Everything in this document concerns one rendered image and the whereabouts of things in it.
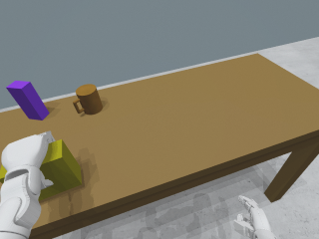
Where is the sponge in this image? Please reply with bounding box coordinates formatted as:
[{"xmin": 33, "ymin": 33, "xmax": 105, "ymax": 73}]
[{"xmin": 0, "ymin": 139, "xmax": 82, "ymax": 201}]

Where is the robot left forearm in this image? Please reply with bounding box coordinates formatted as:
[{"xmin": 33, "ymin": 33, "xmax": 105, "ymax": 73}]
[{"xmin": 0, "ymin": 165, "xmax": 42, "ymax": 239}]

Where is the robot left hand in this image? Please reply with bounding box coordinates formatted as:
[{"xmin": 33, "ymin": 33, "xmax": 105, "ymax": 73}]
[{"xmin": 1, "ymin": 130, "xmax": 55, "ymax": 190}]

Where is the robot right hand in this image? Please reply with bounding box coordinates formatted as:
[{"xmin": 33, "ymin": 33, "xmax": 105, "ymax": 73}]
[{"xmin": 233, "ymin": 195, "xmax": 272, "ymax": 239}]

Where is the table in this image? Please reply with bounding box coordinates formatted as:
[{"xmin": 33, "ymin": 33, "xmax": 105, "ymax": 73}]
[{"xmin": 0, "ymin": 53, "xmax": 319, "ymax": 239}]

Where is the robot right forearm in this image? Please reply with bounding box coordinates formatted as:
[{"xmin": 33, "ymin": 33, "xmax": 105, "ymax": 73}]
[{"xmin": 253, "ymin": 229, "xmax": 277, "ymax": 239}]

